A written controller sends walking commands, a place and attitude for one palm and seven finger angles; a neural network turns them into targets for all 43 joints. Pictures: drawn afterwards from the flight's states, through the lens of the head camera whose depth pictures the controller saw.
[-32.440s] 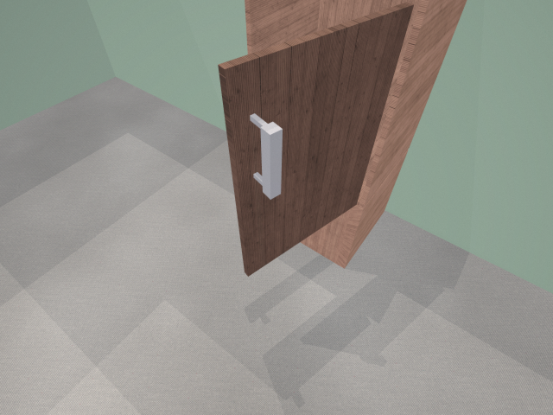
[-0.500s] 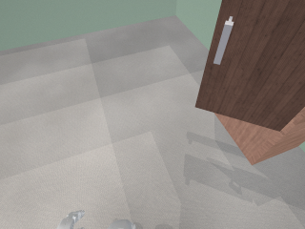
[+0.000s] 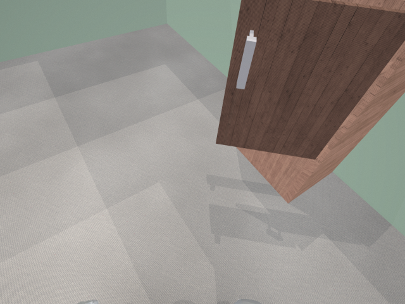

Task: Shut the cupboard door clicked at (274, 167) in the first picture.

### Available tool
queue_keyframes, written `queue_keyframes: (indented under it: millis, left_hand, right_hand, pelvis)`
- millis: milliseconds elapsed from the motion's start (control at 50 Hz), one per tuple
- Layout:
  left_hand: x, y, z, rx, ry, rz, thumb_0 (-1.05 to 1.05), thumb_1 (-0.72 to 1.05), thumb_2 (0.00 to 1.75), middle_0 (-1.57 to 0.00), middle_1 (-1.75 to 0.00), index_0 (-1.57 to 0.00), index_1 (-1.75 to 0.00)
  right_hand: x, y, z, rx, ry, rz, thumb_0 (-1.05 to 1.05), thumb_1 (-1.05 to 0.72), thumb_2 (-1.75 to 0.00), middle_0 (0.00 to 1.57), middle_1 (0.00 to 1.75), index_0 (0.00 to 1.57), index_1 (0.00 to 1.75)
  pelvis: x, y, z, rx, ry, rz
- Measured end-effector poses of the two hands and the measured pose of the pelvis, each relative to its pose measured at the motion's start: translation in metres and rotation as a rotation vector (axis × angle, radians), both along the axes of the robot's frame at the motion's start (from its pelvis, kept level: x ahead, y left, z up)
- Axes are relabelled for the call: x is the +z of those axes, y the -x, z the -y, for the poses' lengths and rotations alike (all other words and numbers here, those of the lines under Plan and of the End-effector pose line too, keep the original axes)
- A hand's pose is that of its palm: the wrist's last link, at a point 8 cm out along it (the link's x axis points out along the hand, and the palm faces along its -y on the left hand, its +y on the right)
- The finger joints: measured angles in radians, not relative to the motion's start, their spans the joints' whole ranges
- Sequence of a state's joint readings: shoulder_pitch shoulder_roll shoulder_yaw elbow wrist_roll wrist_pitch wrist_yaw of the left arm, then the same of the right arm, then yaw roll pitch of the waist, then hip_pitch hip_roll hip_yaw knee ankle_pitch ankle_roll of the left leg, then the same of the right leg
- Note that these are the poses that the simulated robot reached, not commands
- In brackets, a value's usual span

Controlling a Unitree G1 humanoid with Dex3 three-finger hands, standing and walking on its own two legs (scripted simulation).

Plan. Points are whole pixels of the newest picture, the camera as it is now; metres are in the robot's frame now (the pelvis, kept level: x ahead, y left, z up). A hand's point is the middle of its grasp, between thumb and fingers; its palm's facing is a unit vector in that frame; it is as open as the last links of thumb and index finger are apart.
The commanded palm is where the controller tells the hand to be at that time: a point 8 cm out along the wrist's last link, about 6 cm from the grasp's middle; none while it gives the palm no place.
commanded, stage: turn to face it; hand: left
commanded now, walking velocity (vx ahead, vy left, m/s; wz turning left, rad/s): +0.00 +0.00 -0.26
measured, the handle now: (245, 60) +0.73 -0.08 +0.08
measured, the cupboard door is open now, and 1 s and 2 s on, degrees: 48 48 48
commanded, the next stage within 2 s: take the last steps up to it in 0.08 s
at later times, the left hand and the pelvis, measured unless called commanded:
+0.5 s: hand out of the picture +0.10 +0.16 -0.19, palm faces -0.12 -0.98 -0.15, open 7.4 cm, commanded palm none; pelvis +0.04 -0.02 -0.01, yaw -8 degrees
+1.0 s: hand (204, 234) +0.31 +0.00 -0.18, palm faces -0.23 -0.95 -0.20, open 7.3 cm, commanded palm none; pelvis +0.18 -0.15 -0.01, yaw -13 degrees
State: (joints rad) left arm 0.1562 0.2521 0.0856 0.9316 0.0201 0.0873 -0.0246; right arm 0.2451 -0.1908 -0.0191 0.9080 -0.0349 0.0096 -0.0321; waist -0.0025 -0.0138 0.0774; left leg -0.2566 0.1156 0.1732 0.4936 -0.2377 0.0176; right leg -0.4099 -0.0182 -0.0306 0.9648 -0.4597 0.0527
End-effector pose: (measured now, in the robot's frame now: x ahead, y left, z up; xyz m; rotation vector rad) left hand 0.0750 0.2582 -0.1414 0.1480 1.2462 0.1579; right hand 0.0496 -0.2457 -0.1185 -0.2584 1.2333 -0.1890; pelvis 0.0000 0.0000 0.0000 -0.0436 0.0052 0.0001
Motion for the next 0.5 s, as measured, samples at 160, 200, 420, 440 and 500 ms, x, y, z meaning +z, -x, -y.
queue_keyframes:
  millis: [160, 200, 420, 440, 500]
  left_hand:
    - [0.005, -0.032, 0.037, -0.106, -0.053, 0.066, 0.00, 0.91, 0.90, -0.20, -0.30, -0.19, -0.30]
    - [0.008, -0.030, 0.046, -0.119, -0.055, 0.062, 0.00, 0.91, 0.90, -0.20, -0.30, -0.19, -0.30]
    - [-0.008, -0.016, 0.057, -0.107, 0.021, -0.039, 0.00, 0.90, 0.90, -0.20, -0.30, -0.20, -0.30]
    - [-0.014, -0.017, 0.055, -0.107, 0.030, -0.050, 0.00, 0.90, 0.90, -0.20, -0.30, -0.20, -0.30]
    - [-0.024, -0.026, 0.053, -0.143, 0.042, -0.100, 0.00, 0.91, 0.90, -0.20, -0.30, -0.20, -0.30]
  right_hand:
    - [-0.036, 0.054, 0.027, -0.137, -0.070, -0.096, 0.01, -0.90, -0.90, 0.21, 0.30, 0.20, 0.30]
    - [-0.040, 0.061, 0.032, -0.160, -0.074, -0.124, 0.01, -0.91, -0.90, 0.21, 0.30, 0.20, 0.30]
    - [-0.017, 0.034, 0.032, -0.172, -0.040, -0.052, 0.01, -0.91, -0.90, 0.20, 0.30, 0.20, 0.30]
    - [-0.018, 0.029, 0.032, -0.170, -0.026, -0.034, 0.01, -0.91, -0.90, 0.20, 0.30, 0.20, 0.30]
    - [-0.015, 0.027, 0.029, -0.192, 0.003, -0.009, 0.01, -0.91, -0.90, 0.20, 0.30, 0.20, 0.30]
  pelvis:
    - [-0.015, 0.002, 0.024, -0.058, -0.038, -0.001]
    - [-0.014, 0.002, 0.026, -0.065, -0.033, 0.002]
    - [-0.007, -0.024, 0.026, -0.107, -0.033, -0.006]
    - [-0.011, -0.029, 0.024, -0.117, -0.024, -0.009]
    - [-0.014, -0.040, 0.024, -0.146, -0.028, -0.004]
